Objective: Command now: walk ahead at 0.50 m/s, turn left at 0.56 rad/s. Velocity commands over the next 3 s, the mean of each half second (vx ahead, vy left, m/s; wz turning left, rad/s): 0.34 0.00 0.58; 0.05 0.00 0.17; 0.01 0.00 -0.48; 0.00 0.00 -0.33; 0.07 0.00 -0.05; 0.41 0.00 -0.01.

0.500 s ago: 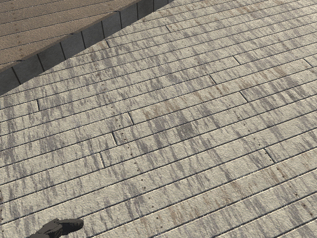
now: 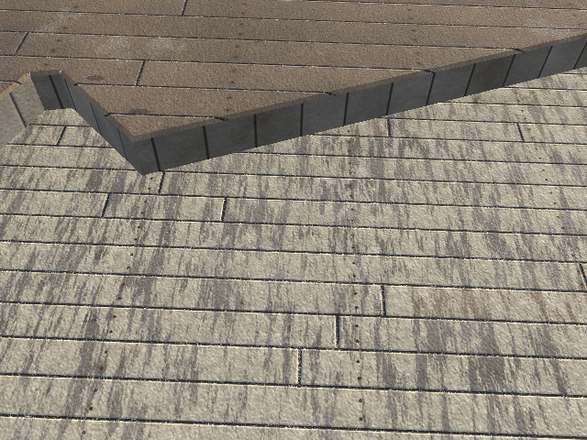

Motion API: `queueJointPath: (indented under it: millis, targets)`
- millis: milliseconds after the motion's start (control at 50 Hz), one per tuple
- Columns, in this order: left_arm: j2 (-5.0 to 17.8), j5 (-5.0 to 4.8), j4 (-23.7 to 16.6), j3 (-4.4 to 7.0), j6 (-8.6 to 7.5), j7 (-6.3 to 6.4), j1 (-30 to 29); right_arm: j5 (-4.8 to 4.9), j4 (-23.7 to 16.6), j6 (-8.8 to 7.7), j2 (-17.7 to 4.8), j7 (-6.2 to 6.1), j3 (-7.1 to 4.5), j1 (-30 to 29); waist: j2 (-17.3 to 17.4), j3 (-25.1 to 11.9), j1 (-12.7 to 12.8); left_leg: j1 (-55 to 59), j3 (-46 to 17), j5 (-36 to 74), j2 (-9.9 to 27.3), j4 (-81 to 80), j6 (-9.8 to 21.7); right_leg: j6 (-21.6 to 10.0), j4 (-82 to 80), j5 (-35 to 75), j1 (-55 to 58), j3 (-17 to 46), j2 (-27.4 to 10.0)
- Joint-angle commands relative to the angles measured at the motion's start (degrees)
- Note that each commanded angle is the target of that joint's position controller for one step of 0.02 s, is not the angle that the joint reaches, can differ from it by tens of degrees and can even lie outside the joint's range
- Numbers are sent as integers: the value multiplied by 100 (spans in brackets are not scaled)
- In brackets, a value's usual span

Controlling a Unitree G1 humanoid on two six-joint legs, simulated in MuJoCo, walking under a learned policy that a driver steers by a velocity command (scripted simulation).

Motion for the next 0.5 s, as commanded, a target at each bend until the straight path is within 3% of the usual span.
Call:
queueJointPath:
  millis: [20, 40, 60, 80, 100, 120, 140, 160, 180, 220, 260, 320, 400, 460, 480, 500]
  targets:
    - [1249, -93, -316, 282, 80, 53, -282, 34, -336, -43, -799, 17, -319, 603, -629, -393, -767, 1144, 529, -619, -623, -186, 389, -759, 1540, 6229, -78, 277, -1498]
    - [1178, -92, -346, 241, 90, 63, -320, 44, -73, -28, -1169, -61, -528, 1581, -444, -902, -1257, 2682, 404, -265, -831, -576, 619, -540, 2901, 5752, -794, 172, -1241]
    - [640, 164, -498, 66, 25, 42, -159, 56, 60, 19, -1753, -192, -675, 2136, 745, -1300, -1197, 4269, -1475, 60, 370, -635, 1006, -263, 4841, 2041, -2555, 216, -803]
    - [191, 124, -820, -105, -204, -38, 130, 17, -162, -95, -2030, -146, -649, 1848, 1504, -2155, -664, 5687, -4927, -1296, 1506, -1753, 2208, -38, 6445, -1311, -4577, 1454, 384]
    - [760, -121, -913, 8, -408, -112, -665, -16, -182, -168, -1471, -91, -492, 1933, 545, -1972, -1096, 5594, -4741, -1370, 1465, -2228, 1864, -183, 6638, -977, -5217, 2227, 88]
    - [800, -223, -1031, 17, -497, -136, -949, -26, -160, -235, -1238, -93, -426, 1714, 411, -1255, -992, 4960, -3867, -971, 1284, -2188, 1626, -330, 6313, -447, -5438, 2149, -143]
    - [734, -108, -937, 11, -513, -83, -912, -8, -233, -268, -1062, -97, -368, 1292, -135, -833, -694, 4067, -3171, -342, 1016, -2162, 1413, -339, 5810, -5, -5086, 2157, -414]
    - [805, 35, -879, 66, -470, -47, -847, -25, -314, -274, -868, -124, -308, 947, -106, -627, -484, 3380, -2666, 218, 801, -2214, 1292, -289, 5321, 245, -4662, 2161, -572]
    - [837, 66, -866, 96, -383, -52, -757, -97, -426, -272, -819, -158, -270, 752, 19, -504, -326, 2908, -2410, 957, 681, -2296, 1247, -219, 5158, 371, -4296, 2162, -630]
    - [710, 145, -910, 95, -242, -27, -688, -99, -453, -277, -967, -230, -303, 739, -45, -448, -198, 2418, -1949, 2523, 554, -2247, 1252, 0, 4739, 441, -4008, 2024, -539]
    - [548, 195, -1025, 51, -162, 9, -904, -90, -428, -242, -1151, -325, -362, 879, -13, -418, -214, 2142, -1521, 3393, 327, -2121, 1149, 157, 4067, 877, -3950, 1878, -325]
    - [370, 165, -1190, -37, -128, -20, -1403, -13, -414, -86, -1155, -434, -380, 1019, 295, -536, -405, 1971, -1235, 3143, -34, -1858, 792, 196, 2741, 1922, -3588, 1812, 18]
    - [501, 93, -1390, -27, -104, -119, -1866, -2, -380, 77, -1124, -510, -379, 1209, 501, -638, -611, 2228, -1775, 2134, 68, -1500, 557, 157, 1748, 2393, -3309, 1967, 293]
    - [768, 128, -1388, 73, -172, -148, -1633, -14, -489, 119, -1035, -563, -358, 1019, 635, -650, -440, 2620, -2433, 1705, 162, -918, 466, -26, 1242, 1988, -3104, 2179, 289]
    - [798, 156, -1334, 96, -221, -141, -1367, 0, -566, 120, -984, -566, -336, 827, 636, -699, -246, 2588, -2461, 1506, 2, -564, 339, -145, 823, 2369, -2704, 2106, 236]
    - [981, 250, -1323, 137, -263, -104, -1068, -44, -686, 95, -781, -554, -268, 794, 359, -1068, -147, 2322, -2282, 1034, -361, 206, 121, -403, 692, 3498, -1789, 2390, -262]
